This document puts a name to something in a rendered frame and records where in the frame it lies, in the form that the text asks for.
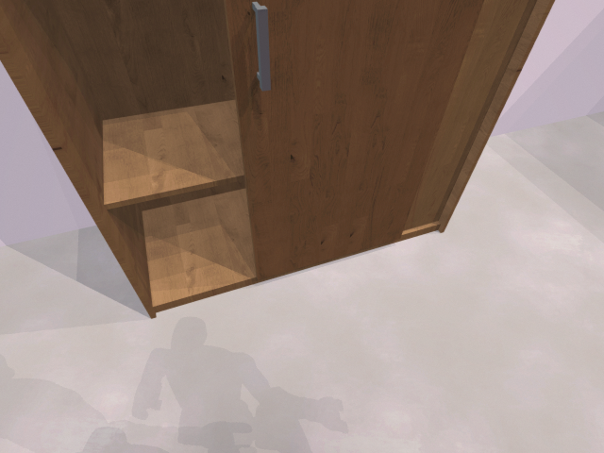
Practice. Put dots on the handle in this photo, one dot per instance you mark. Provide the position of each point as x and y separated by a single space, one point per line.
263 74

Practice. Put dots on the wardrobe door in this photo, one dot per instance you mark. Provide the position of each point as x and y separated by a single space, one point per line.
498 30
334 153

